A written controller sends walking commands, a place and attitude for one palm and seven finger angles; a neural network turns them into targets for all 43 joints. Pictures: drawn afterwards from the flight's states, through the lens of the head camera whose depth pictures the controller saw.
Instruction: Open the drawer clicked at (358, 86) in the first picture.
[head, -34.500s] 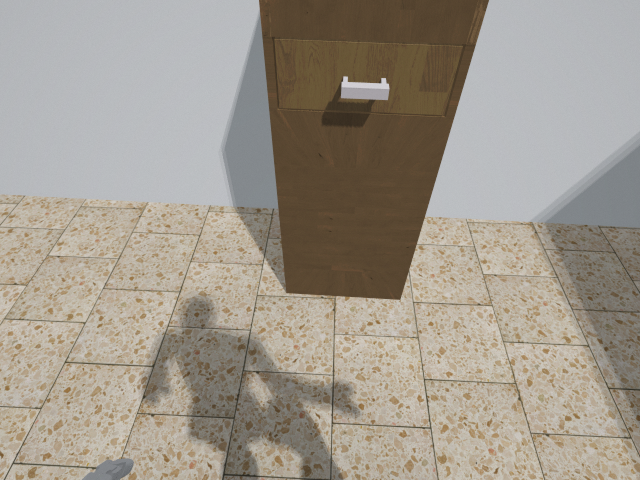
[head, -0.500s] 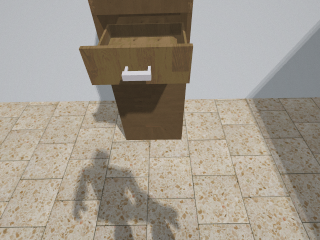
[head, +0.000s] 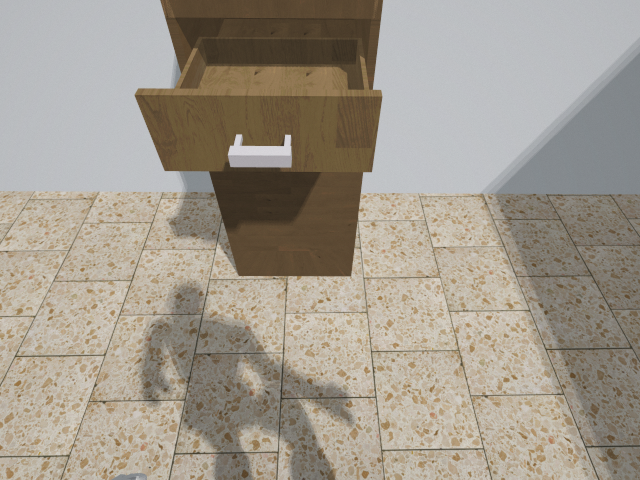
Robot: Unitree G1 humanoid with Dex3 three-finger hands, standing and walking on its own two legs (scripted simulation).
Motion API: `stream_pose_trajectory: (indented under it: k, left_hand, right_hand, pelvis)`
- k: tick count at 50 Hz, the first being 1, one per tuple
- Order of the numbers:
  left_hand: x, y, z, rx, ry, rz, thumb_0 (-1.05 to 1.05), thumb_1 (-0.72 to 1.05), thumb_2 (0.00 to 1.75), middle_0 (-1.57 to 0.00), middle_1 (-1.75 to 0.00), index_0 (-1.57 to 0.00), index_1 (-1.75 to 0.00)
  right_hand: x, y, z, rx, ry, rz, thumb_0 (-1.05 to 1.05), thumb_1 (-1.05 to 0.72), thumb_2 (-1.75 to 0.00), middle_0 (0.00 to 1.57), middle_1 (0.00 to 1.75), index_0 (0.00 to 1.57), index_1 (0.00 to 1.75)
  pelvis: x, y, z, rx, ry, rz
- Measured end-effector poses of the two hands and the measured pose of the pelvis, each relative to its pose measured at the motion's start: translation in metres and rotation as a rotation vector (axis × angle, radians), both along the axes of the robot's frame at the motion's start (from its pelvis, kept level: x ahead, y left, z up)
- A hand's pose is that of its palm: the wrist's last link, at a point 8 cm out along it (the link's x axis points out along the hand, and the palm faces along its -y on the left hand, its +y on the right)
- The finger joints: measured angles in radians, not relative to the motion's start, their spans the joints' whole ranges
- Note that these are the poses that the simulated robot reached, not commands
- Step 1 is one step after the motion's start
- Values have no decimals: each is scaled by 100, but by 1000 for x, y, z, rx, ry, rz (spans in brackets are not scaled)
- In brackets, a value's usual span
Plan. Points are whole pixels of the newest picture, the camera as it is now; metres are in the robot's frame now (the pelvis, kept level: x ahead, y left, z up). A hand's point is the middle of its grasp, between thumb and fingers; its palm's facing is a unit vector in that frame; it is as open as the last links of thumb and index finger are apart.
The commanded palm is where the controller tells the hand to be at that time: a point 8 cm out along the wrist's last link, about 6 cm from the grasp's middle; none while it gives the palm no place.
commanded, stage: look to check the result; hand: left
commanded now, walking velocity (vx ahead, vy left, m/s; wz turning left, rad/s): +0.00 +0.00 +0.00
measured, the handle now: (262, 148) +0.60 +0.12 +0.07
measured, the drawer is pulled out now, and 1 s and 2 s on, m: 0.29 0.29 0.29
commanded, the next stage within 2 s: stand and wait in 0.32 s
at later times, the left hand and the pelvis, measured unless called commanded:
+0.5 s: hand out of the picture +0.10 +0.24 -0.16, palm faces -0.03 -0.95 -0.32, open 7.4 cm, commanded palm none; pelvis +0.02 +0.01 +0.00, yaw +0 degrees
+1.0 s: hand out of the picture +0.10 +0.26 -0.16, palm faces -0.04 -0.95 -0.32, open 7.4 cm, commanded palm none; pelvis +0.02 +0.02 +0.00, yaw +0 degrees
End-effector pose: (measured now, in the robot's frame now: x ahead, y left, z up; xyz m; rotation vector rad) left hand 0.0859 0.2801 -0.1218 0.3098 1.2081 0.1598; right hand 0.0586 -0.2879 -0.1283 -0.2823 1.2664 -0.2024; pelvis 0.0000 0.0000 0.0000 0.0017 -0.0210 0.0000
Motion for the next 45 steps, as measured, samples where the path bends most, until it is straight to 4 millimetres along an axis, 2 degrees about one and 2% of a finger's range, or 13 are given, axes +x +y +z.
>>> stream_pose_trajectory:
  k: [12,26,45]
  left_hand:
    - [4,8,2,20,23,14,1,91,90,-21,-30,-20,-30]
    - [8,9,-3,0,21,17,1,91,90,-21,-30,-20,-30]
    - [6,21,-4,0,25,17,1,91,90,-21,-30,-20,-30]
  right_hand:
    - [11,6,-2,9,18,5,1,-90,-90,20,30,20,30]
    - [25,8,4,-6,-6,11,1,-90,-90,20,30,20,30]
    - [23,15,7,-17,-5,8,1,-90,-90,20,30,20,30]
  pelvis:
    - [13,1,1,-1,5,2]
    - [20,6,1,-3,5,2]
    - [20,14,1,-4,0,2]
